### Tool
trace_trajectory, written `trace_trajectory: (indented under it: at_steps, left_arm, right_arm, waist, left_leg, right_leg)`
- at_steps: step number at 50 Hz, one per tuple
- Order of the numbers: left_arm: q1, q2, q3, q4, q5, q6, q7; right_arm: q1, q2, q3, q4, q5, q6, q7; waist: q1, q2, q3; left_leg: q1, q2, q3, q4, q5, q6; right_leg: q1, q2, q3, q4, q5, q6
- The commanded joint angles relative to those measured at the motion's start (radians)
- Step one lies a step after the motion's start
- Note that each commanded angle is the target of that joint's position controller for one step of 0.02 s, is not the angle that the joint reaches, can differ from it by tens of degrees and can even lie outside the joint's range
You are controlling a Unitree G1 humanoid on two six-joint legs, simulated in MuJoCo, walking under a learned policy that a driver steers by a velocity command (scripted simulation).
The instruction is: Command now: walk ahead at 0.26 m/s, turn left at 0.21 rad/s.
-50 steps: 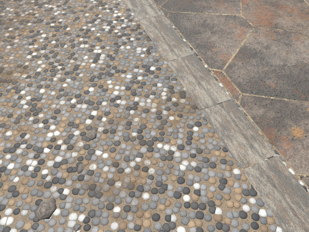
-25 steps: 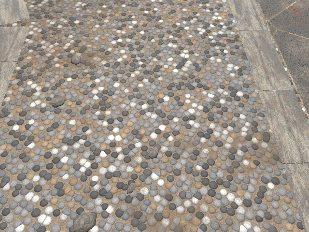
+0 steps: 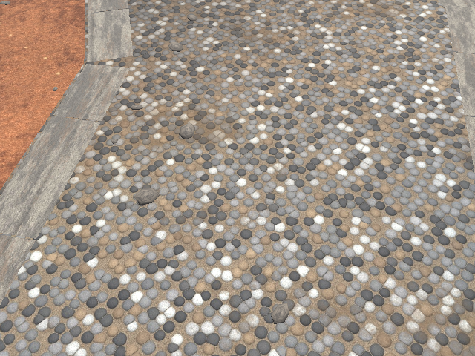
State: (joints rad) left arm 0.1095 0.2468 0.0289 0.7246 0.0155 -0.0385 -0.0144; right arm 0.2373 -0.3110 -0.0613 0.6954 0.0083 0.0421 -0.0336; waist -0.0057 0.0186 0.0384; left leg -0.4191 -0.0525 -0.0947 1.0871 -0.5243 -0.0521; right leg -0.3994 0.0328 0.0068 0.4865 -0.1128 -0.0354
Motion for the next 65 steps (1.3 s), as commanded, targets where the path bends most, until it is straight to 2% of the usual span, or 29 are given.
trace_trajectory:
  at_steps: [1, 5, 8, 10, 11, 12, 13, 14, 16, 18, 20, 23, 25, 27, 28, 30, 34, 42, 46, 49, 51, 52, 53, 54, 55, 58, 60, 62, 65]
  left_arm:
    - [-0.006, 0.18, 0.049, -0.05, -0.007, 0.001, 0.013]
    - [0.023, 0.201, 0.06, -0.035, -0.031, -0.002, 0.014]
    - [0.027, 0.202, 0.059, -0.026, -0.046, 0.013, 0.012]
    - [0.023, 0.131, 0.033, -0.026, -0.03, 0.012, 0.008]
    - [-0.007, 0.055, 0.009, -0.045, -0.012, 0.004, 0.002]
    - [-0.002, 0.058, 0.009, -0.073, -0.01, -0.013, 0.002]
    - [-0.022, 0.143, 0.03, -0.067, -0.009, -0.022, 0.007]
    - [0.002, 0.172, 0.043, -0.058, -0.016, -0.023, 0.004]
    - [0.042, 0.158, 0.043, -0.029, -0.01, -0.013, 0.001]
    - [0.03, 0.099, 0.026, -0.018, -0.011, -0.007, -0.007]
    - [0.002, 0.069, 0.013, -0.017, -0.015, -0.003, -0.014]
    - [-0.011, 0.098, 0.019, -0.016, -0.021, 0.006, -0.013]
    - [0.015, 0.117, 0.025, -0.003, -0.005, 0.005, -0.005]
    - [0.036, 0.216, 0.045, -0.002, 0.007, 0.011, 0.016]
    - [0.022, 0.154, 0.034, 0.006, -0.003, 0.021, 0.018]
    - [-0.009, 0.119, 0.026, 0.015, -0.011, 0.031, 0.012]
    - [-0.034, 0.121, 0.024, 0.036, -0.012, 0.012, -0.006]
    - [-0.075, 0.117, 0.025, 0.108, -0.016, 0.02, 0.001]
    - [-0.019, 0.161, 0.046, 0.154, -0.032, 0.039, 0.022]
    - [0.024, 0.173, 0.053, 0.171, -0.029, 0.027, 0.029]
    - [-0.075, 0.16, 0.051, 0.138, -0.034, 0.018, 0.027]
    - [-0.152, 0.132, 0.044, 0.108, -0.039, 0.012, 0.022]
    - [-0.214, 0.082, 0.032, 0.078, -0.041, -0.004, 0.017]
    - [-0.238, 0.082, 0.03, 0.06, -0.042, -0.028, 0.011]
    - [-0.236, 0.123, 0.041, 0.064, -0.041, -0.042, 0.006]
    - [-0.212, 0.089, 0.031, 0.069, -0.053, -0.056, -0.018]
    - [-0.247, 0.062, 0.02, 0.055, -0.049, -0.056, -0.037]
    - [-0.257, 0.038, 0.008, 0.045, -0.045, -0.05, -0.054]
    - [-0.202, 0.093, 0.022, 0.051, -0.046, -0.035, -0.047]
  right_arm:
    - [0.071, -0.072, -0.019, -0.039, -0.007, -0.019, 0.003]
    - [0.04, -0.054, -0.007, -0.024, -0.008, -0.061, 0.016]
    - [0.077, -0.053, -0.009, 0.006, -0.005, -0.074, 0.025]
    - [0.097, -0.05, -0.007, 0.009, -0.016, -0.079, 0.02]
    - [0.148, -0.098, -0.014, 0.008, -0.026, -0.08, 0.011]
    - [0.119, -0.198, -0.039, 0.008, -0.032, -0.071, 0.016]
    - [0.113, -0.162, -0.034, 0.001, -0.036, -0.077, 0.016]
    - [0.108, -0.13, -0.024, 0.005, -0.033, -0.084, 0.014]
    - [0.07, -0.111, -0.018, 0.004, -0.007, -0.088, 0.012]
    - [0.033, -0.086, -0.008, 0.007, -0.011, -0.08, 0.006]
    - [0.03, -0.093, -0.01, 0.016, -0.018, -0.067, 0.005]
    - [0.043, -0.107, -0.014, 0.039, -0.008, -0.056, 0.008]
    - [0.055, -0.091, -0.009, 0.059, 0.002, -0.062, 0.012]
    - [0.157, -0.046, 0.003, 0.081, -0.035, -0.084, 0.014]
    - [0.157, -0.027, 0.013, 0.095, -0.038, -0.084, 0.008]
    - [0.1, -0.06, 0.006, 0.095, -0.021, -0.066, 0.0]
    - [0.102, -0.076, -0.002, 0.119, -0.02, -0.025, -0.014]
    - [0.078, -0.054, -0.003, 0.189, -0.018, -0.004, -0.02]
    - [0.063, -0.032, -0.002, 0.208, -0.009, -0.015, -0.021]
    - [0.074, -0.016, 0.001, 0.212, 0.002, -0.054, -0.014]
    - [0.152, -0.013, -0.001, 0.253, 0.002, -0.075, -0.005]
    - [0.208, -0.025, -0.004, 0.283, -0.002, -0.084, -0.003]
    - [0.283, -0.084, -0.021, 0.318, 0.001, -0.094, -0.006]
    - [0.269, -0.151, -0.04, 0.315, 0.008, -0.102, -0.001]
    - [0.247, -0.121, -0.034, 0.304, -0.004, -0.113, 0.0]
    - [0.274, -0.07, -0.022, 0.316, 0.005, -0.119, 0.01]
    - [0.262, -0.054, -0.016, 0.312, 0.002, -0.109, 0.012]
    - [0.238, -0.068, -0.018, 0.301, 0.001, -0.106, 0.013]
    - [0.213, -0.109, -0.029, 0.295, 0.008, -0.115, 0.017]
  waist:
    - [-0.006, -0.182, -0.092]
    - [0.008, -0.172, -0.122]
    - [-0.027, -0.154, -0.1]
    - [-0.048, -0.109, -0.088]
    - [-0.058, 0.031, -0.105]
    - [-0.026, 0.234, -0.038]
    - [-0.054, 0.191, 0.01]
    - [-0.038, 0.168, 0.006]
    - [-0.016, 0.121, -0.017]
    - [-0.004, 0.088, -0.045]
    - [-0.015, 0.115, -0.076]
    - [-0.013, 0.125, -0.081]
    - [0.013, 0.085, -0.084]
    - [-0.035, -0.073, -0.182]
    - [-0.021, -0.116, -0.203]
    - [-0.004, -0.105, -0.15]
    - [-0.011, -0.074, -0.139]
    - [-0.01, -0.034, -0.097]
    - [0.013, -0.079, -0.019]
    - [0.008, -0.167, 0.02]
    - [-0.053, -0.142, 0.032]
    - [-0.087, -0.071, 0.047]
    - [-0.111, 0.092, 0.054]
    - [-0.107, 0.22, 0.104]
    - [-0.104, 0.184, 0.128]
    - [-0.085, 0.102, 0.114]
    - [-0.085, 0.099, 0.105]
    - [-0.073, 0.123, 0.099]
    - [-0.017, 0.142, 0.082]
  left_leg:
    - [-0.021, 0.05, 0.067, -0.133, 0.056, 0.003]
    - [0.116, 0.06, 0.086, -0.394, 0.145, 0.052]
    - [0.254, 0.041, 0.13, -0.59, 0.279, 0.09]
    - [0.366, 0.084, 0.062, -0.681, 0.266, 0.125]
    - [0.432, 0.24, -0.135, -0.777, 0.224, 0.174]
    - [0.367, 0.368, -0.352, -0.867, 0.157, 0.266]
    - [0.344, 0.392, -0.378, -0.88, 0.235, 0.308]
    - [0.375, 0.382, -0.335, -0.856, 0.368, 0.305]
    - [0.428, 0.338, -0.223, -0.816, 0.639, 0.275]
    - [0.379, 0.271, -0.093, -0.786, 0.839, 0.24]
    - [0.322, 0.225, -0.019, -0.76, 0.918, 0.223]
    - [0.304, 0.235, -0.034, -0.729, 0.901, 0.221]
    - [0.279, 0.207, -0.041, -0.696, 0.763, 0.175]
    - [0.166, 0.106, 0.023, -0.63, 0.461, 0.076]
    - [0.161, 0.098, 0.039, -0.632, 0.355, 0.038]
    - [0.147, 0.089, 0.051, -0.623, 0.347, 0.019]
    - [0.245, 0.095, 0.043, -0.633, 0.462, 0.029]
    - [0.284, 0.094, 0.055, -0.672, 0.404, 0.032]
    - [0.154, 0.05, 0.111, -0.599, 0.048, 0.071]
    - [0.112, 0.051, 0.111, -0.525, 0.051, 0.111]
    - [0.247, 0.077, 0.088, -0.629, 0.074, 0.165]
    - [0.342, 0.122, 0.025, -0.732, 0.059, 0.197]
    - [0.448, 0.22, -0.142, -0.843, -0.031, 0.239]
    - [0.506, 0.357, -0.331, -0.924, 0.036, 0.276]
    - [0.541, 0.402, -0.359, -0.913, 0.218, 0.29]
    - [0.688, 0.392, -0.248, -0.89, 0.455, 0.266]
    - [0.616, 0.34, -0.151, -0.917, 0.478, 0.238]
    - [0.469, 0.3, -0.069, -0.948, 0.495, 0.223]
    - [0.351, 0.301, -0.018, -0.941, 0.622, 0.202]
  right_leg:
    - [0.112, -0.212, 0.293, -0.299, -0.317, -0.146]
    - [0.113, -0.236, 0.267, -0.312, -0.294, -0.18]
    - [0.039, -0.228, 0.241, -0.289, -0.397, -0.154]
    - [-0.039, -0.17, 0.185, -0.187, -0.352, -0.088]
    - [-0.115, -0.084, 0.081, 0.032, -0.295, -0.025]
    - [-0.23, 0.019, -0.046, 0.16, -0.314, 0.016]
    - [-0.259, -0.028, 0.003, 0.297, -0.383, 0.033]
    - [-0.299, -0.041, 0.018, 0.382, -0.386, 0.038]
    - [-0.316, -0.074, 0.025, 0.42, -0.327, 0.06]
    - [-0.194, -0.076, -0.001, 0.322, -0.228, 0.077]
    - [-0.043, -0.051, -0.037, 0.202, -0.133, 0.081]
    - [0.069, -0.026, -0.051, 0.068, -0.036, 0.058]
    - [0.2, -0.034, -0.027, -0.101, 0.167, 0.021]
    - [0.44, -0.188, 0.108, 0.014, 0.616, -0.074]
    - [0.443, -0.204, 0.132, 0.034, 0.586, -0.13]
    - [0.382, -0.177, 0.14, 0.023, 0.435, -0.126]
    - [0.298, -0.142, 0.102, 0.033, 0.473, -0.093]
    - [0.258, -0.119, 0.087, 0.0, 0.305, -0.078]
    - [0.202, -0.142, 0.183, -0.122, -0.485, -0.106]
    - [0.166, -0.254, 0.391, -0.257, -0.678, -0.165]
    - [0.044, -0.212, 0.312, -0.237, -0.611, -0.127]
    - [-0.053, -0.139, 0.19, -0.141, -0.497, -0.076]
    - [-0.185, -0.015, 0.0, 0.083, -0.339, 0.001]
    - [-0.316, 0.016, -0.082, 0.233, -0.255, 0.026]
    - [-0.401, -0.026, -0.041, 0.338, -0.344, 0.02]
    - [-0.544, -0.098, -0.02, 0.407, -0.328, 0.004]
    - [-0.439, -0.095, -0.053, 0.321, -0.22, 0.005]
    - [-0.25, -0.069, -0.084, 0.235, -0.106, 0.006]
    - [0.003, -0.028, -0.102, 0.153, -0.024, -0.018]
